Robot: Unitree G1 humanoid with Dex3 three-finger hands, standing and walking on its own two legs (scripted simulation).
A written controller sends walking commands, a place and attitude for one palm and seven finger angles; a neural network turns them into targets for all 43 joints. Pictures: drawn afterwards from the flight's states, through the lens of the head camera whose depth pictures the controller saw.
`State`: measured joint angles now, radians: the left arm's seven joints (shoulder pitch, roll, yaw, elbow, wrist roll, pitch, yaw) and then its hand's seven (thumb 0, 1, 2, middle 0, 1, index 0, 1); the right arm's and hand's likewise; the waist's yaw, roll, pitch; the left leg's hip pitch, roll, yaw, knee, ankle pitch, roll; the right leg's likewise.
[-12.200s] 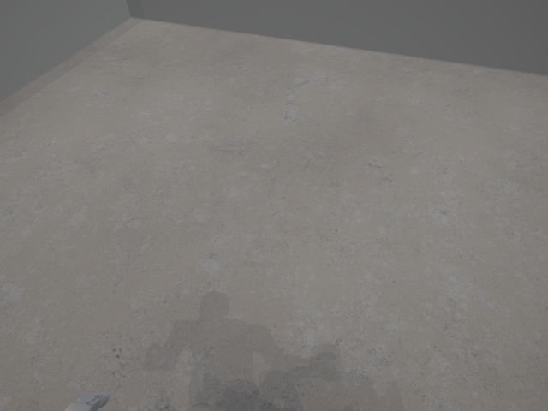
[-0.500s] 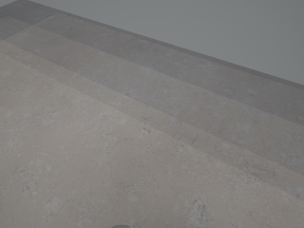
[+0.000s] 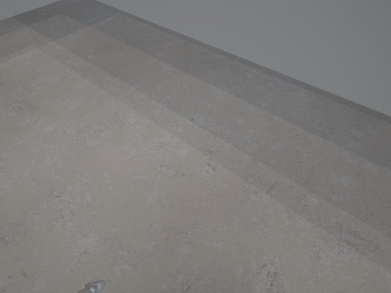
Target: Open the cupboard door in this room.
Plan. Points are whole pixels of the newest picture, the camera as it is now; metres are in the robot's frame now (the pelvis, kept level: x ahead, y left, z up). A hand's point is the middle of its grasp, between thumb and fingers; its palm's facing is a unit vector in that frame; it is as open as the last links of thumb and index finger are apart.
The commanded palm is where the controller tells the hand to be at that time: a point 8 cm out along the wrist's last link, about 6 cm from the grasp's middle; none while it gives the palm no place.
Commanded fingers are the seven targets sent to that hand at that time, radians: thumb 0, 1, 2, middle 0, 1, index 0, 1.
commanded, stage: turn or walk to find it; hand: left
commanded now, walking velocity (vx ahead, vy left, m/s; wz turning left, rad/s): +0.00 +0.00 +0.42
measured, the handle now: out of the picture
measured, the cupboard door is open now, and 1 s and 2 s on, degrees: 0 0 0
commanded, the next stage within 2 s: none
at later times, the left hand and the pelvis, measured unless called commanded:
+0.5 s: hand out of the picture -0.05 +0.22 -0.18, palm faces +0.30 -0.93 -0.23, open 7.3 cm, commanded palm none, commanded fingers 0.00 0.90 0.90 -0.20 -0.30 -0.20 -0.30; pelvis -0.04 +0.01 -0.01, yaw +15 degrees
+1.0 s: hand out of the picture -0.04 +0.22 -0.15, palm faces +0.43 -0.86 -0.27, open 7.4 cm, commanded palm none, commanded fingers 0.00 0.90 0.90 -0.20 -0.30 -0.20 -0.30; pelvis -0.06 -0.01 +0.00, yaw +26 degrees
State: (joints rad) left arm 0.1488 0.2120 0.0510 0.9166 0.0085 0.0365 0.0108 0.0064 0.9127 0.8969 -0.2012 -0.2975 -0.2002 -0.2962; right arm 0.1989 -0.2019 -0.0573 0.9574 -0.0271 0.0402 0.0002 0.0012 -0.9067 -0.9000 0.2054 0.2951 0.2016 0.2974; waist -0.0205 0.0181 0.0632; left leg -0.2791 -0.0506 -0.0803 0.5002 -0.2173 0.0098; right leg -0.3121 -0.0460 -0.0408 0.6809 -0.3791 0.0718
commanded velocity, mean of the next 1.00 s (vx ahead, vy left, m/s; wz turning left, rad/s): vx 0.00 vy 0.00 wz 0.42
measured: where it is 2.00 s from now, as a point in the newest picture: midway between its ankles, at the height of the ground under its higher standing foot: outside the picture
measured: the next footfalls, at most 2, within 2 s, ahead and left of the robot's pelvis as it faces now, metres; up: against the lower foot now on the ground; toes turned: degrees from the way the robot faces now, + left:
right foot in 0.02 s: +0.04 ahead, -0.12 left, +0.00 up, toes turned -3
left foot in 0.50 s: -0.04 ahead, +0.13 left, +0.00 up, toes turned +19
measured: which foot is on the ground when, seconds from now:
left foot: down 0.00-0.04, up 0.06-0.48, down 0.50-1.00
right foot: up 0.00-0.00, down 0.02-0.50, up 0.52-0.98, down 1.00-1.00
